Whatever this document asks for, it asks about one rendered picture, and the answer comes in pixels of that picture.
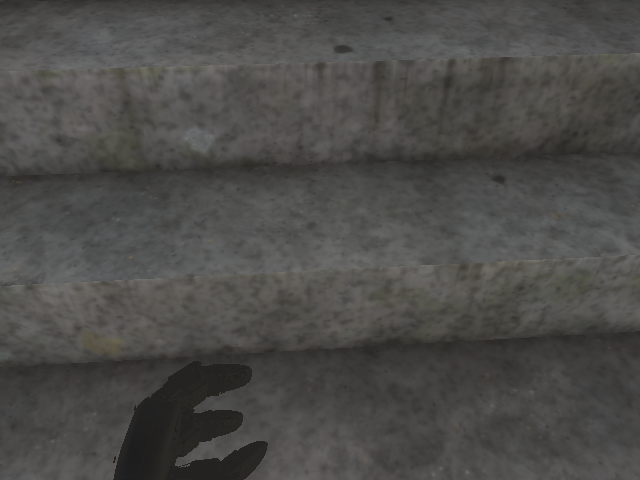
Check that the left robot hand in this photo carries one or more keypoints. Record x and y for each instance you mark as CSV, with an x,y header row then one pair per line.
x,y
165,427

